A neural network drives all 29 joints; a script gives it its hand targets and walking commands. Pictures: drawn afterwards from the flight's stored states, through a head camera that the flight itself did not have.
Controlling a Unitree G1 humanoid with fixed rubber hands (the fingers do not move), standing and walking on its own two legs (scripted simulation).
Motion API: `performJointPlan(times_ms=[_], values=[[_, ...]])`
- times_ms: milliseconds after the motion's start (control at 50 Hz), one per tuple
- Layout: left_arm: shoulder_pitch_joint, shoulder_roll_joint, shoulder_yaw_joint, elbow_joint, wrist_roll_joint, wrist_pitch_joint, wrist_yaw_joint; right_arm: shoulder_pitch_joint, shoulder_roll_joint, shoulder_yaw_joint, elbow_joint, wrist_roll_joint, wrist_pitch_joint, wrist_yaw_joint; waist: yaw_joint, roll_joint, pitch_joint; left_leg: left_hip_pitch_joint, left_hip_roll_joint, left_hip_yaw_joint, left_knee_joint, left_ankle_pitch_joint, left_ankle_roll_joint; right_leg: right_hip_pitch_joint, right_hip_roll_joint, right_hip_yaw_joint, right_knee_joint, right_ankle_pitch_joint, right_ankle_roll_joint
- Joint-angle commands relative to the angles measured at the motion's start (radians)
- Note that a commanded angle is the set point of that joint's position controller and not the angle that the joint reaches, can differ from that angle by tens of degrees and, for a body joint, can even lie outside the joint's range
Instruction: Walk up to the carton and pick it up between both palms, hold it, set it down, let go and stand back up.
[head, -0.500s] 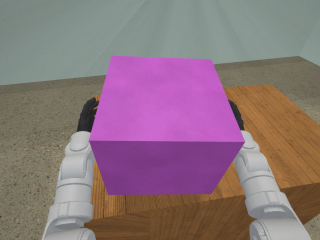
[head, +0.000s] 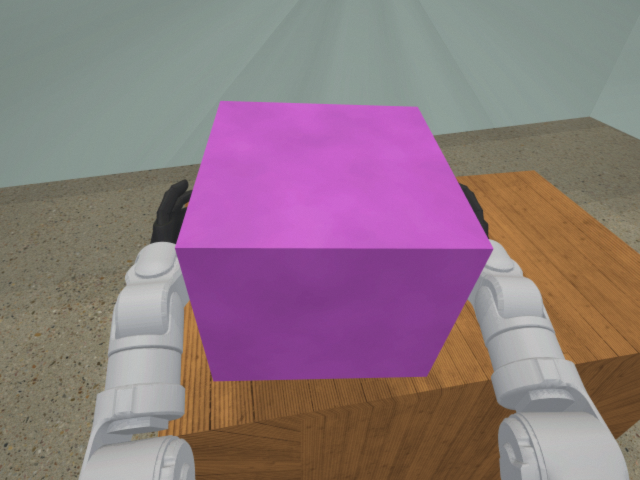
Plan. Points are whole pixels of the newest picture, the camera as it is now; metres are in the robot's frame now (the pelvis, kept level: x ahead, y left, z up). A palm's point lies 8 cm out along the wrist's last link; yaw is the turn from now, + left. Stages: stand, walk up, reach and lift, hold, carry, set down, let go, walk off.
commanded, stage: reach and lift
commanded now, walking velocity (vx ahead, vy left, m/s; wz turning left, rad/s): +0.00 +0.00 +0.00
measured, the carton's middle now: (321, 236) +0.41 -0.02 +0.15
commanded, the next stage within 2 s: hold in 1.04 s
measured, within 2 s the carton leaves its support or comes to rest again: neither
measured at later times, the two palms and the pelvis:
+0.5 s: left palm (161, 236) +0.37 +0.18 +0.19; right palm (467, 231) +0.37 -0.19 +0.19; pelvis +0.00 +0.00 +0.00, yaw +1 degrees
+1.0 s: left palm (156, 228) +0.37 +0.18 +0.20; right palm (468, 219) +0.37 -0.19 +0.20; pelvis +0.00 +0.00 +0.00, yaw +1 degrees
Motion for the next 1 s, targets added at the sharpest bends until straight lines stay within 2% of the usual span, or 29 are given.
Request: performJointPlan(times_ms=[0, 100, 240, 580, 980], values=[[-0.695, -0.556, -0.495, -0.176, -0.095, -0.006, -0.149, -0.781, 0.624, 0.421, -0.35, 0.103, -0.052, 0.099, 0.007, 0.0, -0.389, -0.065, -0.049, 0.018, -0.05, 0.18, -0.026, 0.333, 0.033, 0.021, 0.043, 0.216, 0.023], [-0.727, -0.549, -0.484, -0.195, -0.092, 0.018, -0.164, -0.779, 0.619, 0.399, -0.347, 0.109, -0.017, 0.092, -0.011, 0.022, -0.362, -0.064, -0.048, 0.015, -0.061, 0.15, -0.033, 0.319, 0.03, 0.015, 0.035, 0.188, 0.021], [-0.768, -0.562, -0.498, -0.199, -0.105, 0.021, -0.164, -0.803, 0.607, 0.381, -0.351, 0.104, -0.007, 0.097, -0.029, 0.041, -0.378, -0.025, -0.041, 0.006, -0.049, 0.179, -0.051, 0.29, 0.037, 0.002, 0.032, 0.169, 0.013], [-0.775, -0.551, -0.486, -0.21, -0.102, 0.056, -0.158, -0.844, 0.598, 0.403, -0.364, 0.146, 0.016, 0.099, -0.008, 0.028, -0.395, -0.018, -0.037, 0.006, -0.035, 0.226, -0.045, 0.298, 0.045, 0.009, 0.033, 0.188, 0.012], [-0.825, -0.532, -0.475, -0.218, -0.107, 0.085, -0.169, -0.877, 0.591, 0.389, -0.353, 0.161, 0.052, 0.086, -0.025, 0.035, -0.397, -0.028, -0.037, 0.002, -0.039, 0.206, -0.046, 0.312, 0.042, 0.013, 0.033, 0.196, 0.013]])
